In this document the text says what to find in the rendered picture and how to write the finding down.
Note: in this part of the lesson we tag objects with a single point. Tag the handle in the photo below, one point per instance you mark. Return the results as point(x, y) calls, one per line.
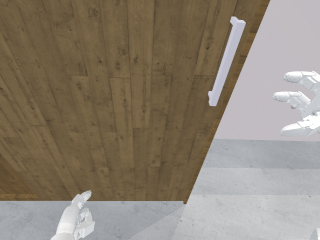
point(230, 50)

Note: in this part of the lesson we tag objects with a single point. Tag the robot right hand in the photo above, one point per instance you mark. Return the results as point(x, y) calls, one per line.
point(310, 123)

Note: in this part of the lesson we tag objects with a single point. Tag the right robot upper arm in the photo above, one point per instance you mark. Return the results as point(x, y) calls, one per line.
point(315, 234)

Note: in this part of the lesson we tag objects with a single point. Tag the robot left hand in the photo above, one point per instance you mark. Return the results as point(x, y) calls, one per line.
point(72, 216)

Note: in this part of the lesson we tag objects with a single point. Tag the wardrobe door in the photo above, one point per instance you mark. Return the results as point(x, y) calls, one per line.
point(111, 96)
point(10, 180)

